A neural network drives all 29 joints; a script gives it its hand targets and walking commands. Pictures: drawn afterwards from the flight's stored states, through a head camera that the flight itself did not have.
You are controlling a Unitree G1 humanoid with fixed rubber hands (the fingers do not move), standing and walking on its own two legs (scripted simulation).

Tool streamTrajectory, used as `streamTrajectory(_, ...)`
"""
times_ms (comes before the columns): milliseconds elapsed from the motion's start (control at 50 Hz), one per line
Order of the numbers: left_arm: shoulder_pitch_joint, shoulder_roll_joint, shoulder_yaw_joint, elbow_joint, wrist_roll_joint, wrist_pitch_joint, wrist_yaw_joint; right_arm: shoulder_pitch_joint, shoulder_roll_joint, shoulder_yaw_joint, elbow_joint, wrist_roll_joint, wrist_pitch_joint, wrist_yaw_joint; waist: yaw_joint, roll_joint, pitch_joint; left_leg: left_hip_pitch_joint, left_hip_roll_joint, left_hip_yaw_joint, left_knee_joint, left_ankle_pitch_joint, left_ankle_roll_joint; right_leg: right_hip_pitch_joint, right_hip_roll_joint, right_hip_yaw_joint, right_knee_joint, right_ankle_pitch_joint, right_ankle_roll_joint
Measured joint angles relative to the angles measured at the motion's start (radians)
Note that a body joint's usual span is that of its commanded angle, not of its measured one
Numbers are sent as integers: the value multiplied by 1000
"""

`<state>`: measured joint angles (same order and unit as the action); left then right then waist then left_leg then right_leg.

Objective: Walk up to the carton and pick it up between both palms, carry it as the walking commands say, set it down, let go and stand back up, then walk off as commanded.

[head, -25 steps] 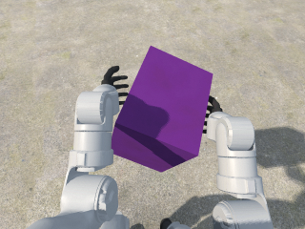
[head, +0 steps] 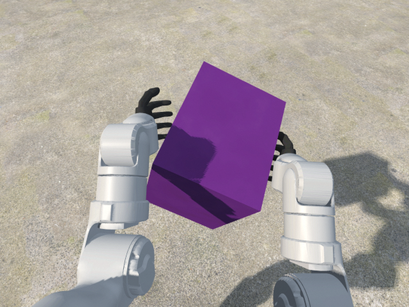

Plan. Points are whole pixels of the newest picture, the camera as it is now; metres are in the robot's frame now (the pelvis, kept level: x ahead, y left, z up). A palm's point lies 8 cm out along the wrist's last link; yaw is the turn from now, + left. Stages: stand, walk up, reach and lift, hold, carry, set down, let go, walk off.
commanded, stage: carry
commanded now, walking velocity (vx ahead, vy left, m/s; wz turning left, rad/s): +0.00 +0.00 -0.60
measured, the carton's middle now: (208, 155) +0.42 +0.04 +0.04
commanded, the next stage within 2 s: none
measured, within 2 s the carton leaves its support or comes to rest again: neither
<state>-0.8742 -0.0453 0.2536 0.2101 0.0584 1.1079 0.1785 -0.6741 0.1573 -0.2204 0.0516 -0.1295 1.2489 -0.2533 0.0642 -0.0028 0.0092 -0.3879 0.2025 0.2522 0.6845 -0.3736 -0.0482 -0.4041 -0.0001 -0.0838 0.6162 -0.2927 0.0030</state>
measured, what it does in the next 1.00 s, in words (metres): steps on the spot, turning right: left foot, then right foot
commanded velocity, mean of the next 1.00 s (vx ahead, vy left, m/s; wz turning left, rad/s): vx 0.00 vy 0.00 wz -0.60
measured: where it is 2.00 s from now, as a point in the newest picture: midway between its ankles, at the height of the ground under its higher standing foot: outside the picture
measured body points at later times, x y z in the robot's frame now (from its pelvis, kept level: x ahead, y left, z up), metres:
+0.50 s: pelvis -0.01 +0.01 +0.00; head +0.06 +0.01 +0.45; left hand +0.40 +0.02 +0.09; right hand +0.29 -0.21 +0.07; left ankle +0.04 +0.11 -0.72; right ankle -0.04 -0.09 -0.68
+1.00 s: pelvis -0.08 -0.06 +0.02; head -0.02 -0.10 +0.46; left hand +0.31 -0.23 +0.11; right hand +0.11 -0.40 +0.08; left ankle +0.00 +0.07 -0.64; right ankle -0.09 -0.13 -0.72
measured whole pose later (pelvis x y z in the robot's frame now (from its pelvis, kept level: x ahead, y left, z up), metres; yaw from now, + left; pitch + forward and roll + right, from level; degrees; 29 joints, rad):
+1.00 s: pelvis -0.08 -0.06 +0.02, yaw -35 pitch +7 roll +4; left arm -0.80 -0.12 0.26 0.20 0.15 1.11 0.17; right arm -0.66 0.06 -0.15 0.11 -0.06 1.30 -0.24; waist -0.10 -0.06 0.02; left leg -0.61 0.05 0.09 1.07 -0.45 -0.12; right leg -0.45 0.04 0.05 0.54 -0.20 -0.07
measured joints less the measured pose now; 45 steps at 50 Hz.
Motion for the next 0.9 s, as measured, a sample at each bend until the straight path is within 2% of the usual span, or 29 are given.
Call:
streamTrajectory(20, 5, -10, 2, 11, 8, -8, -1, 3, -12, 4, 7, 2, 3, 3, -7, 23, -7, -24, 19, -19, 50, 11, -9, 3, 18, -4, -6, -25, -23)
streamTrajectory(40, 8, -19, -4, 23, 18, -14, -2, 10, -25, 8, 13, 7, 6, 9, -16, 27, -6, -50, 10, -51, 118, -44, -20, -2, 21, 3, 8, -38, -37)
streamTrajectory(80, 13, -36, -17, 53, 41, -22, -2, 28, -45, 8, 26, 19, 9, 19, -45, -4, 6, -93, -47, -104, 232, -159, -49, -3, 2, 26, 25, -45, -50)
streamTrajectory(140, 37, -48, -20, 56, 61, -6, 1, 40, -73, 33, 49, 52, 26, 22, -82, -46, 18, -160, -100, -147, 334, -174, -64, 6, -4, 68, -8, -15, -52)
streamTrajectory(180, 57, -47, -18, 12, 59, 9, 1, 33, -82, 55, 46, 66, 32, 18, -104, -65, 29, -195, -122, -160, 350, -138, -70, 8, 5, 106, -46, 12, -50)
streamTrajectory(240, 75, -57, -11, -44, 67, 17, 2, 24, -88, 63, 36, 80, 25, 17, -136, -61, 46, -220, -147, -176, 294, -95, -70, 9, 24, 142, -87, 49, -47)
streamTrajectory(300, 85, -78, 9, -97, 78, 22, 5, 27, -85, 60, 9, 92, 20, 13, -146, -54, 54, -200, -167, -178, 186, -55, -59, -7, 47, 175, -75, 55, -40)
streamTrajectory(360, 95, -96, 23, -115, 89, 16, 4, 30, -80, 54, 1, 85, 20, 14, -146, -41, 46, -153, -185, -175, 90, -18, -38, -33, 71, 201, -42, 45, -30)
streamTrajectory(380, 101, -95, 20, -120, 89, 18, 5, 34, -77, 54, 1, 84, 18, 15, -145, -41, 42, -118, -186, -173, 21, 17, -29, -44, 79, 208, -22, 38, -26)
streamTrajectory(400, 102, -93, 19, -126, 87, 25, 6, 33, -74, 53, 0, 85, 21, 14, -144, -32, 34, -72, -172, -170, -63, 111, -15, -61, 93, 206, 12, 25, -22)
streamTrajectory(420, 107, -85, 13, -129, 82, 25, 6, 36, -65, 51, 0, 80, 16, 14, -145, -39, 27, -69, -172, -162, -77, 148, 9, -89, 85, 190, 76, -11, -16)
streamTrajectory(440, 116, -77, 10, -133, 73, 22, 5, 42, -54, 53, -1, 73, 8, 11, -129, -48, 30, -70, -170, -146, -60, 132, 32, -118, 76, 169, 166, -87, -11)
streamTrajectory(480, 140, -63, 23, -121, 52, 18, -1, 57, -29, 57, 15, 64, 2, -4, -79, -51, 35, -48, -145, -105, -47, 88, 63, -160, 57, 112, 314, -187, 1)
streamTrajectory(500, 154, -55, 25, -114, 44, 22, -4, 65, -16, 61, 28, 56, 4, -8, -59, -47, 35, -34, -128, -88, -54, 79, 68, -170, 45, 82, 352, -205, 12)
streamTrajectory(560, 155, -22, -10, -79, 15, 30, -5, 85, -8, 70, 29, 36, 12, -5, -26, -21, 43, -9, -83, -74, -83, 94, 55, -160, 13, 21, 345, -219, 31)
streamTrajectory(640, 98, 9, -35, -57, -24, 13, -3, 62, -8, 60, -19, 21, 17, -9, 10, -9, 50, -3, -33, -44, -86, 106, 31, -131, -13, 8, 275, -146, 36)
streamTrajectory(720, 55, 18, -34, -7, -26, 7, -3, 51, 12, 26, -8, -7, 10, 2, 5, -11, 2, -8, 14, -19, -52, 89, -5, -45, -22, 1, 139, -120, 34)
streamTrajectory(740, 50, 16, -31, 10, -18, 11, -4, 55, 16, 21, 3, -10, 11, 5, 2, -14, -17, -9, 25, -11, -36, 79, -18, -8, -22, -1, 62, -68, 27)
streamTrajectory(780, 44, 0, -29, 52, 1, 7, -8, 68, 6, 16, 17, -12, 17, 15, -11, 7, -44, -26, 52, -23, 18, 72, -38, 6, 1, -4, 26, -10, -13)
streamTrajectory(840, 31, -33, -35, 118, 45, -6, -11, 77, -32, 5, 37, 9, 40, 29, -48, -27, -52, -77, -25, -84, 175, -138, -58, -13, -11, 30, 43, -37, -56)
streamTrajectory(900, 32, -39, -38, 95, 63, 0, -10, 35, -73, 25, 55, 43, 61, 21, -95, -53, -23, -143, -94, -127, 301, -162, -69, -24, -5, 73, -5, 12, -61)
